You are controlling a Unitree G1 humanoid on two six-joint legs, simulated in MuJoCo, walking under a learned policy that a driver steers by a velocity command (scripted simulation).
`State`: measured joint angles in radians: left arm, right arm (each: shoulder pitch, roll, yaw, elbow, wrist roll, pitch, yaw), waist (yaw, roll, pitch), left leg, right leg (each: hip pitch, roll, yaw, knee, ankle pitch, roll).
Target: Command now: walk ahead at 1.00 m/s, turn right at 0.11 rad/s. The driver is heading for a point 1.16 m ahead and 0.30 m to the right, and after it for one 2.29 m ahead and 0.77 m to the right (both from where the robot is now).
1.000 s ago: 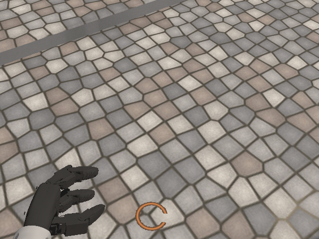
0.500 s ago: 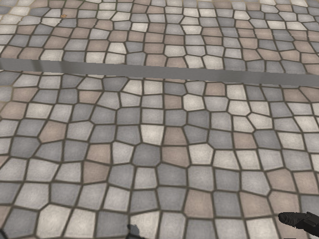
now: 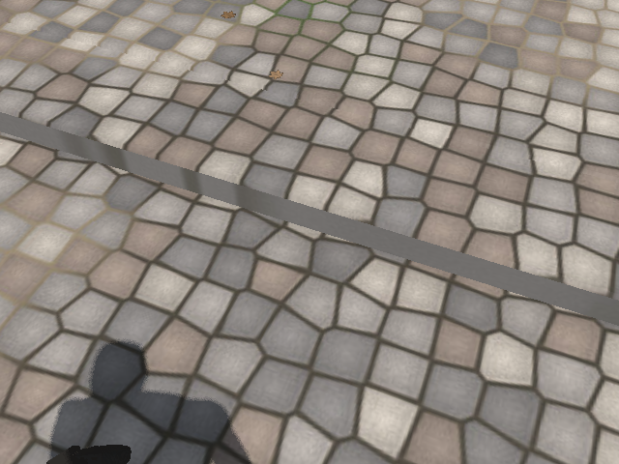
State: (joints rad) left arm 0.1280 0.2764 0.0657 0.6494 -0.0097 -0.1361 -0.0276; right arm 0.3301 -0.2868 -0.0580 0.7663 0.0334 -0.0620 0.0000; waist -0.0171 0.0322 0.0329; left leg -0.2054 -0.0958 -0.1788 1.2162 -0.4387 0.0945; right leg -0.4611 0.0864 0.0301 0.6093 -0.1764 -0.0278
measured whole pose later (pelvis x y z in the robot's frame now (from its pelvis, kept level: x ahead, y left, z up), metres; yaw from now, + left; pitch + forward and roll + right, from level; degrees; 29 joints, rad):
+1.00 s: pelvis +0.78 -0.27 +0.02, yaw -31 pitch -2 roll -1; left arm 0.43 0.23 0.03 0.83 0.03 -0.08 -0.04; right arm 0.21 -0.26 -0.02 0.76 0.07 -0.04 0.00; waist 0.04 0.04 0.02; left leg -0.85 0.11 -0.10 1.63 -0.25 0.04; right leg -0.14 0.06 -0.16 0.50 -0.34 -0.09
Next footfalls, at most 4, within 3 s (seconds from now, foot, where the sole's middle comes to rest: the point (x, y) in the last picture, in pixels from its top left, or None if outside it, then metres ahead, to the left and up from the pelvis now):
0.34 left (268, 453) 0.50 0.10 -0.75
0.78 right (452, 343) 0.75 -0.33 -0.75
1.22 left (462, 191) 1.14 -0.40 -0.65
1.64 right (521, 106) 1.50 -0.65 -0.65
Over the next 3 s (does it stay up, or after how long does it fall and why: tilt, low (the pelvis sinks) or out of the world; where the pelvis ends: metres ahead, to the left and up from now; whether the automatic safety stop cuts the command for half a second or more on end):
stays up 2.35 -0.90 0.10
